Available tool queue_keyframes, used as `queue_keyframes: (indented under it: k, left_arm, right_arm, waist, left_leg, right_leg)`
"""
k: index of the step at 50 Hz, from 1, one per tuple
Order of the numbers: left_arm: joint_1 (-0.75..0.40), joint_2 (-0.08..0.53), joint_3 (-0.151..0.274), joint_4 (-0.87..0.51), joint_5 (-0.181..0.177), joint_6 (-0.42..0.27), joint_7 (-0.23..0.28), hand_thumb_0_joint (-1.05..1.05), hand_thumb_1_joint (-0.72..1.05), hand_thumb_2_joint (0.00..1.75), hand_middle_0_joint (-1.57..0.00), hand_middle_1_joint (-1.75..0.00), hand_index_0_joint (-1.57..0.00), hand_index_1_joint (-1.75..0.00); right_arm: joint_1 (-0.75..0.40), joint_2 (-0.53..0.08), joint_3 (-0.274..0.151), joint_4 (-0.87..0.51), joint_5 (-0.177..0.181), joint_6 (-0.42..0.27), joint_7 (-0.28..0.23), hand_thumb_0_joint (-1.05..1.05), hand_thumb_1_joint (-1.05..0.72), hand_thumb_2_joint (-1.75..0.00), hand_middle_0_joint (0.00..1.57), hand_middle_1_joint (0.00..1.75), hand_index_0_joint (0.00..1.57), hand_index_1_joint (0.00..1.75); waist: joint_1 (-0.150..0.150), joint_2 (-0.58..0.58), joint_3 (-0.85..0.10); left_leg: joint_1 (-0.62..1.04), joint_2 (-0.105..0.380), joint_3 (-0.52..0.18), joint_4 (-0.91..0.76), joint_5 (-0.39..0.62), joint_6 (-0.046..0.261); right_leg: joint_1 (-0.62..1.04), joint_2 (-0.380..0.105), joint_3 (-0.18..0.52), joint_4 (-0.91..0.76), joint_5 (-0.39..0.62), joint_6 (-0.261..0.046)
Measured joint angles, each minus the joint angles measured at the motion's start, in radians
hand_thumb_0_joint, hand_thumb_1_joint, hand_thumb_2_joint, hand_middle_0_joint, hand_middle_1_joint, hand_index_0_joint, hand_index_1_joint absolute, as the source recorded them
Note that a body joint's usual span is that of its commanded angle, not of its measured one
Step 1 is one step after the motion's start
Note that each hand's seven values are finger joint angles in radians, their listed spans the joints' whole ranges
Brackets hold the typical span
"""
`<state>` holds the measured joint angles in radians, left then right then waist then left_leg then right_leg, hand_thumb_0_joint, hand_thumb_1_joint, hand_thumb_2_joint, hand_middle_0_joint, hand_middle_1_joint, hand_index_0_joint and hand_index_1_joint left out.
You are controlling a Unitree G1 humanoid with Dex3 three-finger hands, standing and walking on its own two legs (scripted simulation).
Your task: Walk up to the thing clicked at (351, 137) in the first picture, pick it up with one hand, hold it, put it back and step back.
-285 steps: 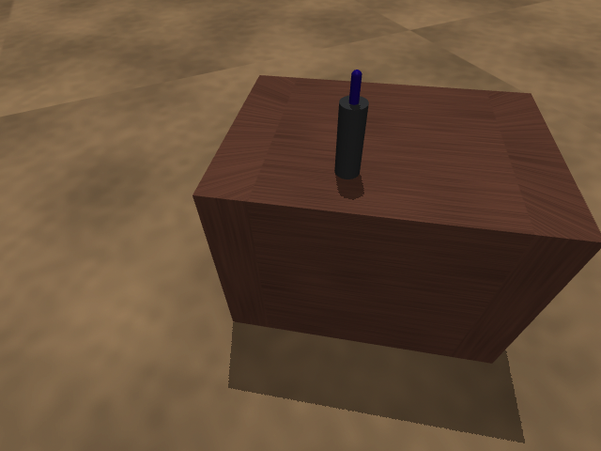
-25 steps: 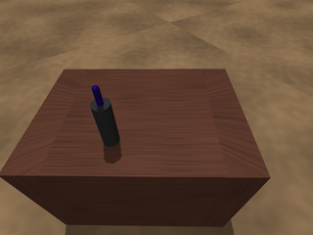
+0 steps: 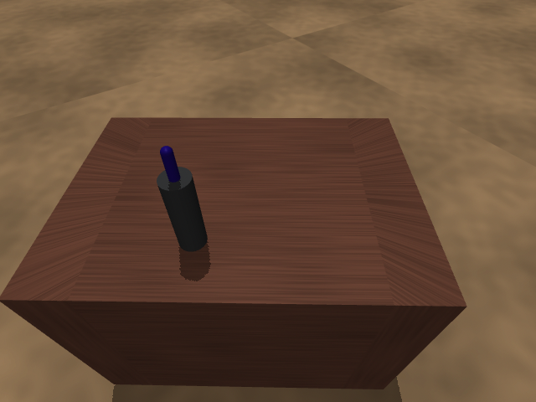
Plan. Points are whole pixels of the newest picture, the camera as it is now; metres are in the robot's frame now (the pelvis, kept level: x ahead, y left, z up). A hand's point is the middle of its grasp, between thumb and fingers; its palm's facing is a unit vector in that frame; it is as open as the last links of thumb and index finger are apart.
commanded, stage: stand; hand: left
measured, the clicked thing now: (181, 200) +0.50 +0.20 +0.00
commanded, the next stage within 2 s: rise first in 0.20 s
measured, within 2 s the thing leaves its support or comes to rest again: neither
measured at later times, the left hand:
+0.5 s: hand out of the picture +0.15 +0.24 -0.14, palm faces +0.13 -0.94 -0.31, open 10.0 cm
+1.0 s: hand (124, 384) +0.18 +0.24 -0.06, palm faces +0.24 -0.91 -0.33, open 17.2 cm
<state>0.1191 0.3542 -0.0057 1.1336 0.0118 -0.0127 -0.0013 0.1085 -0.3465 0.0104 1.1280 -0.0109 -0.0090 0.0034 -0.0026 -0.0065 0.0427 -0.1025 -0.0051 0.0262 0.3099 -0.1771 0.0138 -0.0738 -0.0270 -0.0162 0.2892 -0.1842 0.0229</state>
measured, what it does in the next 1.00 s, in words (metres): stands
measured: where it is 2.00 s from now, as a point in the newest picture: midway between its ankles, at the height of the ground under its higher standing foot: outside the picture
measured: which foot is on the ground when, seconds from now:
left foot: down 0.00-1.00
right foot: down 0.00-1.00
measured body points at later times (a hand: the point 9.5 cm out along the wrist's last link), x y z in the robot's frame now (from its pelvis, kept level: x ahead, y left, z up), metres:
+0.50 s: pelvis -0.02 +0.00 -0.01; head +0.03 +0.00 +0.44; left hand +0.14 +0.29 -0.12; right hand +0.14 -0.29 -0.12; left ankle +0.00 +0.11 -0.75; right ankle -0.02 -0.13 -0.75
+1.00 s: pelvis +0.00 -0.01 -0.01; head +0.00 -0.01 +0.44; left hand +0.17 +0.28 -0.03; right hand +0.16 -0.26 -0.09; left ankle +0.00 +0.11 -0.75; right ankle -0.02 -0.13 -0.75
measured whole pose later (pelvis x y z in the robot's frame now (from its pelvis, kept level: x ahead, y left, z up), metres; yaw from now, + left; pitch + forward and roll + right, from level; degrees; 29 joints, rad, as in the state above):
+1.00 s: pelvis +0.00 -0.01 -0.01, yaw +0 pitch -1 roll +0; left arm 0.32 0.28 0.13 0.36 -0.05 -0.06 0.08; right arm 0.26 -0.22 -0.05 0.58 0.04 -0.06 -0.07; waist 0.02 0.01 0.00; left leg -0.16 0.01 0.03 0.42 -0.24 0.00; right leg -0.14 -0.02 -0.01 0.41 -0.25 0.01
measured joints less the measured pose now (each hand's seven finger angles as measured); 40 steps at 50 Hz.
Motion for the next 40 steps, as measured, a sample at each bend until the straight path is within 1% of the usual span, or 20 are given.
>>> queue_keyframes:
  k: [16, 18, 20, 22, 23, 26, 28, 31, 35, 40]
  left_arm:
    - [0.002, -0.001, -0.003, -0.004, 0.0, 0.0, 0.0, 0.0, 0.9, 0.9, -0.2, -0.3, -0.2, -0.29]
    - [0.013, -0.006, -0.002, -0.073, -0.043, -0.004, 0.015, 0.01, 0.88, 0.88, -0.18, -0.27, -0.18, -0.27]
    - [-0.002, -0.018, 0.014, -0.137, -0.075, -0.043, 0.031, 0.01, 0.83, 0.83, -0.15, -0.23, -0.15, -0.23]
    - [-0.038, -0.03, 0.043, -0.176, -0.086, -0.059, 0.046, 0.01, 0.75, 0.75, -0.13, -0.19, -0.13, -0.19]
    - [-0.057, -0.035, 0.057, -0.188, -0.085, -0.065, 0.053, 0.01, 0.71, 0.71, -0.12, -0.17, -0.11, -0.17]
    - [-0.077, -0.049, 0.102, -0.249, -0.068, -0.072, 0.06, 0.01, 0.56, 0.56, -0.09, -0.12, -0.09, -0.12]
    - [-0.063, -0.054, 0.119, -0.293, -0.06, -0.073, 0.064, 0.01, 0.45, 0.46, -0.08, -0.1, -0.08, -0.1]
    - [-0.009, -0.059, 0.132, -0.371, -0.059, -0.062, 0.068, 0.0, 0.28, 0.34, -0.07, -0.08, -0.07, -0.07]
    - [0.05, -0.061, 0.13, -0.453, -0.061, -0.045, 0.079, 0.0, 0.07, 0.22, -0.05, -0.06, -0.06, -0.05]
    - [0.108, -0.069, 0.124, -0.571, -0.057, -0.039, 0.092, 0.0, -0.19, 0.13, -0.04, -0.04, -0.05, -0.04]
  right_arm:
    - [0.003, 0.0, -0.001, 0.0, 0.0, -0.001, 0.001, 0.0, -0.9, -0.89, 0.2, 0.3, 0.2, 0.3]
    - [0.008, 0.007, 0.0, -0.067, 0.046, -0.013, -0.015, 0.0, -0.88, -0.87, 0.18, 0.28, 0.18, 0.28]
    - [-0.006, 0.024, -0.014, -0.132, 0.074, -0.054, -0.03, 0.0, -0.83, -0.82, 0.16, 0.24, 0.16, 0.24]
    - [-0.039, 0.041, -0.042, -0.159, 0.081, -0.075, -0.044, 0.0, -0.76, -0.75, 0.13, 0.2, 0.13, 0.2]
    - [-0.056, 0.047, -0.054, -0.166, 0.079, -0.08, -0.05, 0.0, -0.71, -0.7, 0.12, 0.18, 0.12, 0.18]
    - [-0.07, 0.068, -0.1, -0.214, 0.064, -0.084, -0.054, 0.0, -0.54, -0.55, 0.1, 0.13, 0.09, 0.13]
    - [-0.054, 0.075, -0.112, -0.241, 0.06, -0.08, -0.055, 0.0, -0.42, -0.45, 0.08, 0.11, 0.08, 0.11]
    - [-0.004, 0.081, -0.114, -0.289, 0.059, -0.061, -0.054, 0.0, -0.23, -0.33, 0.07, 0.08, 0.07, 0.08]
    - [0.049, 0.091, -0.101, -0.347, 0.06, -0.039, -0.06, 0.0, 0.0, -0.22, 0.06, 0.07, 0.06, 0.07]
    - [0.093, 0.11, -0.082, -0.431, 0.054, -0.041, -0.072, 0.0, 0.24, -0.12, 0.06, 0.06, 0.06, 0.06]
  waist:
    - [0.001, -0.001, -0.002]
    - [-0.003, 0.0, 0.002]
    - [-0.003, -0.002, 0.023]
    - [0.001, -0.003, 0.025]
    - [0.003, -0.003, 0.023]
    - [0.003, -0.002, 0.0]
    - [0.005, -0.001, -0.016]
    - [0.009, 0.002, -0.043]
    - [0.014, 0.008, -0.051]
    - [0.019, 0.015, -0.041]
  left_leg:
    - [0.001, -0.004, -0.001, -0.001, 0.0, 0.002]
    - [-0.04, -0.003, -0.001, 0.041, -0.015, 0.002]
    - [-0.079, 0.0, 0.0, 0.082, -0.027, 0.001]
    - [-0.132, 0.004, 0.002, 0.125, -0.038, 0.0]
    - [-0.154, 0.006, 0.003, 0.142, -0.043, -0.001]
    - [-0.193, 0.01, 0.002, 0.166, -0.049, -0.002]
    - [-0.19, 0.011, 0.004, 0.159, -0.049, -0.003]
    - [-0.174, 0.012, 0.005, 0.145, -0.05, -0.004]
    - [-0.149, 0.012, 0.007, 0.137, -0.056, -0.005]
    - [-0.122, 0.013, 0.005, 0.129, -0.058, -0.007]
  right_leg:
    - [0.0, -0.004, -0.001, 0.003, -0.003, 0.002]
    - [-0.043, -0.004, 0.0, 0.048, -0.019, 0.0]
    - [-0.084, -0.002, 0.001, 0.093, -0.032, -0.003]
    - [-0.136, 0.001, 0.004, 0.133, -0.041, -0.004]
    - [-0.159, 0.003, 0.005, 0.15, -0.045, -0.004]
    - [-0.197, 0.006, 0.005, 0.17, -0.05, -0.007]
    - [-0.194, 0.008, 0.006, 0.163, -0.049, -0.008]
    - [-0.178, 0.009, 0.007, 0.148, -0.049, -0.008]
    - [-0.156, 0.009, 0.009, 0.144, -0.056, -0.009]
    - [-0.129, 0.01, 0.007, 0.137, -0.06, -0.011]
